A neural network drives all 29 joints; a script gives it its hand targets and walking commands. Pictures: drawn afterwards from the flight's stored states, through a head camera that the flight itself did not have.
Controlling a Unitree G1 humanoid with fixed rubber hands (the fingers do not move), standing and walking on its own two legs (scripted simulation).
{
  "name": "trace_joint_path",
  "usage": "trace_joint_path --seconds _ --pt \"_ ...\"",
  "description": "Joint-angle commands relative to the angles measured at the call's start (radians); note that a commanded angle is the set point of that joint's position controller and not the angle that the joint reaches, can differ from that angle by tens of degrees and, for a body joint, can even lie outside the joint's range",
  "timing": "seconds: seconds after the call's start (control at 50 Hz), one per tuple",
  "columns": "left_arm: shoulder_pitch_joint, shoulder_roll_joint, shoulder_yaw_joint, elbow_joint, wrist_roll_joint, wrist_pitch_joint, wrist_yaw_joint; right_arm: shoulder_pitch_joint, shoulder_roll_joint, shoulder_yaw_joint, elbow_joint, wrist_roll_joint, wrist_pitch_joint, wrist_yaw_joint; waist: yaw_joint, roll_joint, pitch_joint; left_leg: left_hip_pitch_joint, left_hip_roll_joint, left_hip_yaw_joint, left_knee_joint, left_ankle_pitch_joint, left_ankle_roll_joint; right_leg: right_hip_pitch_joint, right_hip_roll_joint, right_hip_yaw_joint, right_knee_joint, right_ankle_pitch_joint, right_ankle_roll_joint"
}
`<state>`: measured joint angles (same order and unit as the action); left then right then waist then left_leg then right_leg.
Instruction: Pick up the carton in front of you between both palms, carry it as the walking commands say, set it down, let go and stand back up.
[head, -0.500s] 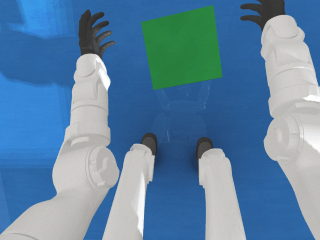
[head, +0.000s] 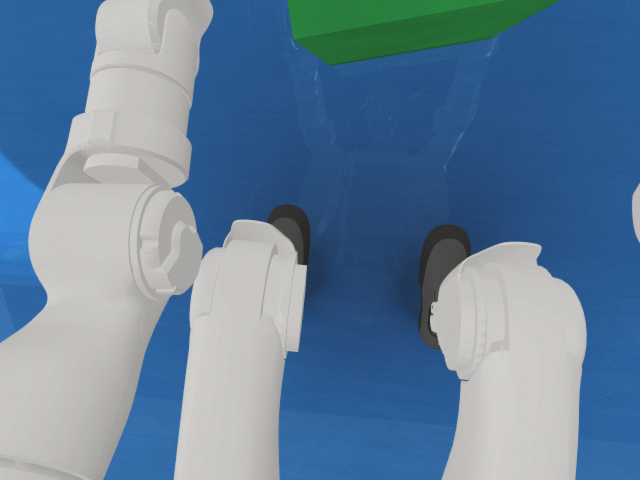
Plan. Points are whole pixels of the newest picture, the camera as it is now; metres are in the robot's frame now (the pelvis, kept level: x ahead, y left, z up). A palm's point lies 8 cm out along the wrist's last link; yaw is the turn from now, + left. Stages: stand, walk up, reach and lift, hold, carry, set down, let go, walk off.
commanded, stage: reach and lift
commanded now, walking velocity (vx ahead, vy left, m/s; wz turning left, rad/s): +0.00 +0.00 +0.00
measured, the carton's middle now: out of the picture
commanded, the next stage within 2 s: none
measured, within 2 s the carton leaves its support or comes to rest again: leaves its support in 0.96 s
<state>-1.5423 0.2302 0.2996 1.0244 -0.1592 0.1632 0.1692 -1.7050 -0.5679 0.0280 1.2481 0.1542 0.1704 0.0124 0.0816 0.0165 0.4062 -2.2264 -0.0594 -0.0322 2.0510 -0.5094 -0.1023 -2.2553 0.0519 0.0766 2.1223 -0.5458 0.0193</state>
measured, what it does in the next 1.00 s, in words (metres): stands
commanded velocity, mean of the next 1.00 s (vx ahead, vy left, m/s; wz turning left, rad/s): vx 0.00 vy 0.00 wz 0.00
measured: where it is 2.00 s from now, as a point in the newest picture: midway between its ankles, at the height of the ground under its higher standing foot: (358, 294)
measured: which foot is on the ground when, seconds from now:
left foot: down 0.00-1.00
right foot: down 0.00-1.00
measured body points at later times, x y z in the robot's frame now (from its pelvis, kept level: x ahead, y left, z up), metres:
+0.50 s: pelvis +0.02 +0.00 -0.02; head +0.40 -0.04 +0.20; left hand +0.58 +0.15 -0.21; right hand +0.61 -0.20 -0.21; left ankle +0.13 +0.14 -0.36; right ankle +0.11 -0.12 -0.36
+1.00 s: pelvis +0.03 +0.00 -0.02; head +0.40 -0.05 +0.22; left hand +0.59 +0.13 -0.18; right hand +0.61 -0.18 -0.19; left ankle +0.13 +0.14 -0.36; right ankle +0.11 -0.12 -0.36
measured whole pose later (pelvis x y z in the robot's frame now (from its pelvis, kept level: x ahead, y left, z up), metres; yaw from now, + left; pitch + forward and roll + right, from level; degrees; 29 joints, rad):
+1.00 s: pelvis +0.03 +0.00 -0.02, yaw -1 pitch +38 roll +3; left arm -1.43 0.13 0.41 0.82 -0.08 0.27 0.20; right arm -1.56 -0.39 -0.05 1.00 0.02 0.30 -0.02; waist 0.04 0.07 0.36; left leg -2.23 -0.10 -0.06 2.19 -0.61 -0.10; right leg -2.25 0.04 0.06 2.25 -0.65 0.02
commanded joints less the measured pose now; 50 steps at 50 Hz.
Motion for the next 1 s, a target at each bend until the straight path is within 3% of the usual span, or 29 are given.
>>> trace_joint_path --seconds 0.0,0.02,0.06,0.14,0.24,0.36,0.46,0.52,0.6,0.66,0.74,0.82,0.9,0.98 --pt "-0.324 0.139 0.033 -0.023 0.069 -0.048 -0.026 -0.377 -0.101 -0.040 -0.058 -0.022 -0.052 0.024 0.019 -0.072 -1.104 0.572 0.030 0.137 -0.062 0.173 0.028 0.530 -0.051 -0.047 -0.154 0.127 -0.001" --pt "-0.341 0.130 0.024 -0.044 0.067 -0.058 -0.025 -0.385 -0.099 -0.033 -0.067 -0.017 -0.062 0.022 0.025 -0.058 -1.107 0.590 0.029 0.134 -0.056 0.214 0.028 0.527 -0.048 -0.048 -0.139 0.160 -0.003" --pt "-0.355 0.117 -0.002 -0.071 0.049 -0.075 -0.019 -0.388 -0.108 -0.023 -0.082 -0.012 -0.081 0.008 0.008 -0.049 -1.142 0.650 0.027 0.122 -0.037 0.299 0.030 0.540 -0.045 -0.057 -0.110 0.238 -0.003" --pt "-0.324 0.118 -0.029 -0.054 -0.003 -0.083 -0.003 -0.373 -0.125 -0.001 -0.079 -0.005 -0.095 -0.018 -0.031 -0.087 -1.251 0.753 0.015 0.112 0.002 0.426 0.036 0.615 -0.045 -0.075 -0.078 0.358 0.002" --pt "-0.199 0.102 -0.030 -0.035 -0.016 -0.095 0.019 -0.326 -0.098 0.032 -0.087 0.019 -0.099 -0.025 -0.005 -0.122 -1.319 0.781 -0.004 0.118 0.026 0.518 0.049 0.654 -0.040 -0.075 -0.058 0.442 0.010" --pt "-0.187 0.096 -0.001 -0.041 0.018 -0.105 0.017 -0.300 -0.003 0.066 -0.072 0.048 -0.090 -0.007 0.043 -0.147 -1.194 0.616 -0.006 0.130 0.017 0.419 0.052 0.617 -0.039 -0.051 -0.070 0.382 0.015" --pt "-0.281 0.019 -0.018 -0.084 0.016 -0.097 -0.003 -0.353 0.070 0.081 -0.090 0.041 -0.076 -0.002 0.020 -0.146 -1.120 0.554 -0.002 0.148 0.002 0.303 0.046 0.632 -0.033 -0.040 -0.108 0.293 0.004" --pt "-0.363 -0.193 -0.049 -0.075 0.033 -0.068 -0.053 -0.407 0.263 0.081 -0.076 0.007 -0.051 0.037 -0.003 -0.121 -1.049 0.553 -0.017 0.153 -0.002 0.215 0.046 0.625 -0.018 -0.044 -0.124 0.213 -0.007" --pt "-0.474 -0.678 -0.056 -0.085 0.134 0.015 -0.204 -0.436 0.762 0.039 -0.097 -0.106 0.004 0.193 -0.032 -0.107 -0.905 0.571 -0.051 0.154 0.012 0.123 0.055 0.516 0.013 -0.075 -0.114 0.114 -0.016" --pt "-0.471 -0.816 -0.069 -0.111 0.145 0.053 -0.274 -0.375 0.949 0.018 -0.133 -0.114 0.035 0.261 -0.038 -0.080 -0.940 0.557 -0.067 0.160 0.019 0.170 0.066 0.502 0.025 -0.095 -0.105 0.157 -0.022" --pt "-0.482 -0.920 -0.121 -0.138 0.100 0.078 -0.302 -0.346 1.042 0.018 -0.220 -0.100 0.050 0.291 -0.064 -0.066 -0.998 0.526 -0.072 0.142 0.029 0.224 0.075 0.515 0.029 -0.105 -0.075 0.238 -0.038" --pt "-0.507 -1.013 -0.213 -0.202 0.019 0.083 -0.296 -0.412 1.116 0.108 -0.369 -0.050 0.056 0.284 -0.068 -0.082 -1.258 0.592 -0.081 0.138 0.043 0.364 0.080 0.655 0.030 -0.113 -0.056 0.406 -0.036" --pt "-0.571 -1.105 -0.341 -0.408 -0.063 0.104 -0.269 -0.416 1.234 0.199 -0.549 0.019 0.084 0.252 -0.078 -0.122 -1.730 0.710 -0.101 0.150 0.039 0.534 0.075 0.911 0.047 -0.131 -0.041 0.651 -0.021" --pt "-0.545 -1.178 -0.414 -0.536 -0.052 0.140 -0.251 -0.361 1.373 0.249 -0.717 0.046 0.127 0.211 -0.069 -0.168 -2.056 0.701 -0.115 0.158 -0.030 0.572 0.051 1.149 0.065 -0.135 -0.079 0.804 0.003"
